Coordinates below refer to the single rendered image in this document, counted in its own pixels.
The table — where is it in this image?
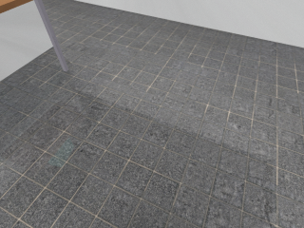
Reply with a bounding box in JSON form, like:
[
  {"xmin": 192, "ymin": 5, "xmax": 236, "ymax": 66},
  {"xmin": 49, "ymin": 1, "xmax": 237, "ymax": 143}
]
[{"xmin": 0, "ymin": 0, "xmax": 68, "ymax": 72}]

